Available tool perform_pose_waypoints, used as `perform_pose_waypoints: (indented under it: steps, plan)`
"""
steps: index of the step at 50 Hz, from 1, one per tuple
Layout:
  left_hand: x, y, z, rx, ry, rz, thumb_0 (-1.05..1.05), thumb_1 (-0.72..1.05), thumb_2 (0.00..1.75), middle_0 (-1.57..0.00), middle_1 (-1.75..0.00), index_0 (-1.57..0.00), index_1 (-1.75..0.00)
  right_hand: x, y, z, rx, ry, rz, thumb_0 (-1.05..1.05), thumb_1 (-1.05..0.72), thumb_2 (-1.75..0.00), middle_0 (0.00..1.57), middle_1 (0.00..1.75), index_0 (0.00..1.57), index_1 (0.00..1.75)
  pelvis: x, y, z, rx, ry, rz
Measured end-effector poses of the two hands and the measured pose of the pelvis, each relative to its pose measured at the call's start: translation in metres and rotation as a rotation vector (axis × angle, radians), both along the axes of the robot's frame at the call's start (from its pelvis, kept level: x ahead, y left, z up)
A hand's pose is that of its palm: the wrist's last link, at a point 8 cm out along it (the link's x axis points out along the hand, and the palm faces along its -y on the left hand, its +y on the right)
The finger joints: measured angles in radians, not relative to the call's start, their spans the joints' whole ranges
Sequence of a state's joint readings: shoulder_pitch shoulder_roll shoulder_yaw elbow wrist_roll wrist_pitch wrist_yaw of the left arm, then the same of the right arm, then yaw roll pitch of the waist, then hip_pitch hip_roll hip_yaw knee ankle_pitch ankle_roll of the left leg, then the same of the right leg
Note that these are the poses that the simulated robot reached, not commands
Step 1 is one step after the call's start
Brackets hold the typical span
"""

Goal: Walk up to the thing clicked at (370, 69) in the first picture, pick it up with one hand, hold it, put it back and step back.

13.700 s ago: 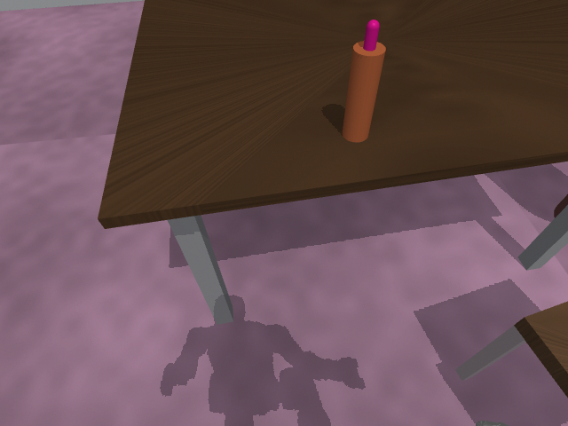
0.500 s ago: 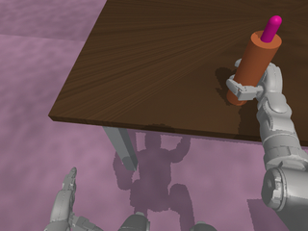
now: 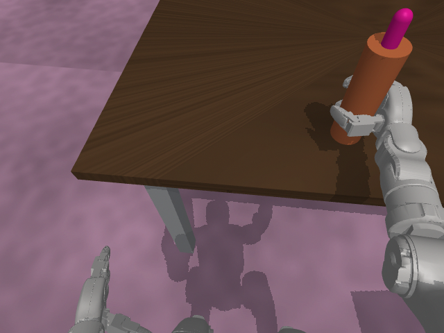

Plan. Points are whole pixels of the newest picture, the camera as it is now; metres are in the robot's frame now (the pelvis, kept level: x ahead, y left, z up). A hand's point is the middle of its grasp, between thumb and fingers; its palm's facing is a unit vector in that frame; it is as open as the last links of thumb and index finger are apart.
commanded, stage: lift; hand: right
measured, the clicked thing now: (368, 85) +0.47 -0.18 +0.17
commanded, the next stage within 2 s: hold in 1.42 s
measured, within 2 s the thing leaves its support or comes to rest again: neither
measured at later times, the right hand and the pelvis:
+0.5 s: hand (370, 111) +0.41 -0.17 +0.17, palm faces +0.10 +0.99 -0.04, open 8.1 cm; pelvis +0.00 +0.00 +0.01, yaw +0 degrees
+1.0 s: hand (396, 118) +0.35 -0.16 +0.22, palm faces +0.10 +0.99 -0.06, open 8.1 cm; pelvis -0.01 +0.02 +0.01, yaw -2 degrees
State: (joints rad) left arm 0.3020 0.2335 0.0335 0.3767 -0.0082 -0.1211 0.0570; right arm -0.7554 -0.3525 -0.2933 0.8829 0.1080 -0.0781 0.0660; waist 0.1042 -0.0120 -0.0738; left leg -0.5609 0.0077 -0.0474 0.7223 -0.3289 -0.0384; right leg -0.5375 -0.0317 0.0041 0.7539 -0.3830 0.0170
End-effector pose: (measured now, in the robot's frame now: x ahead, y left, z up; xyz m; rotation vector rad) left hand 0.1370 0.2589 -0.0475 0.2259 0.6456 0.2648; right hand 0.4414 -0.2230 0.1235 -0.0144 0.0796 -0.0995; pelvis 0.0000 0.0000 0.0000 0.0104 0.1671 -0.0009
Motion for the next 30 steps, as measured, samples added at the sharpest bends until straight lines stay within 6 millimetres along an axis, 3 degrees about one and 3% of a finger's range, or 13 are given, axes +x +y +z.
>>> perform_pose_waypoints:
  steps: [16, 30]
  plan:
    - [-0.005, -0.013, 0.002, -0.042, -0.033, -0.017, -0.01, -0.52, 0.05, -0.05, -0.05, -0.05, -0.05, -0.031, 0.008, 0.019, -0.017, -0.027, 0.003, -0.01, 0.24, -1.20, 0.74, 1.16, 0.84, 1.19, -0.006, 0.001, 0.006, -0.003, -0.055, 0.004]
    - [0.008, -0.004, 0.007, -0.029, -0.096, -0.014, -0.01, -0.52, 0.05, -0.04, -0.05, -0.04, -0.04, -0.073, 0.003, 0.067, -0.036, -0.095, 0.000, -0.01, 0.24, -1.20, 0.75, 1.15, 0.85, 1.17, -0.005, 0.005, 0.010, -0.009, -0.124, -0.009]
